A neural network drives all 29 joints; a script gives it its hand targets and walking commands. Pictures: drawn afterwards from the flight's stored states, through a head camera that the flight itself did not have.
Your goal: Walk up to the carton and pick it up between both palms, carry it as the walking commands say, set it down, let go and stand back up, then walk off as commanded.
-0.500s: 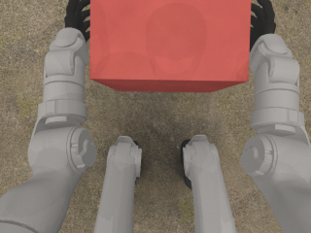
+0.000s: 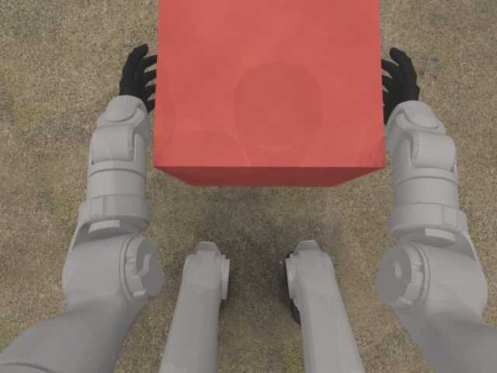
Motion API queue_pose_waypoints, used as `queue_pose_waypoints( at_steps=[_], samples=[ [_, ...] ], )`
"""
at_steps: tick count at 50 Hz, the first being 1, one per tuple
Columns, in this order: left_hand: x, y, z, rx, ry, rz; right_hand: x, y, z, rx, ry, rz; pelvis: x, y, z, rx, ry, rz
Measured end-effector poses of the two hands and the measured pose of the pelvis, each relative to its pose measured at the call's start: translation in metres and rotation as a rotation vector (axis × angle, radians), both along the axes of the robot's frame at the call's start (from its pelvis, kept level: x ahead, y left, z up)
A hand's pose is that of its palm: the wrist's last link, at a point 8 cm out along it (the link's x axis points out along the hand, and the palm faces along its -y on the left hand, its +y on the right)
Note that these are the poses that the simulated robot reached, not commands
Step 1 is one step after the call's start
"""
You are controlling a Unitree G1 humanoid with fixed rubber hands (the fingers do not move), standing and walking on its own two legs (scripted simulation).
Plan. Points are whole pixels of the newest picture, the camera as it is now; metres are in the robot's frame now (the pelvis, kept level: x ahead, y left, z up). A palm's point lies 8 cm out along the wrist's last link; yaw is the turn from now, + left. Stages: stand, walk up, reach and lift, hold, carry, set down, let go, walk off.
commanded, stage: reach and lift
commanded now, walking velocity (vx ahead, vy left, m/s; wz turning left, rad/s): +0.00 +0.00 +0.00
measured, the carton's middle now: (264, 97) +0.54 -0.01 -0.14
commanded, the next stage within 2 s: none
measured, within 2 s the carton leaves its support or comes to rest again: neither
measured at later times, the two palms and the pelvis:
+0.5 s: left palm (111, 94) +0.48 +0.18 +0.01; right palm (433, 100) +0.47 -0.20 +0.02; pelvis +0.02 +0.00 +0.07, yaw +0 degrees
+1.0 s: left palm (74, 83) +0.46 +0.18 +0.09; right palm (485, 94) +0.44 -0.20 +0.09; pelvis +0.04 +0.00 +0.13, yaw +0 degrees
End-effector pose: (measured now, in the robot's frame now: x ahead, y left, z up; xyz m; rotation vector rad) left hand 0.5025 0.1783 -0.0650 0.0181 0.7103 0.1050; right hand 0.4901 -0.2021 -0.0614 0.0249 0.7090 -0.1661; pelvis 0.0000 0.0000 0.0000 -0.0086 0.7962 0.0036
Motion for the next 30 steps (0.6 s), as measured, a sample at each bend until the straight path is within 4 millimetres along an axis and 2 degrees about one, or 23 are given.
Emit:
queue_pose_waypoints(
  at_steps=[30],
  samples=[
    [-0.028,0.0,0.092,0.001,0.008,-0.001,-0.029,0.0,0.092,0.004,0.007,-0.005,0.023,0.0,0.079,0.001,-0.096,-0.008]
  ],
)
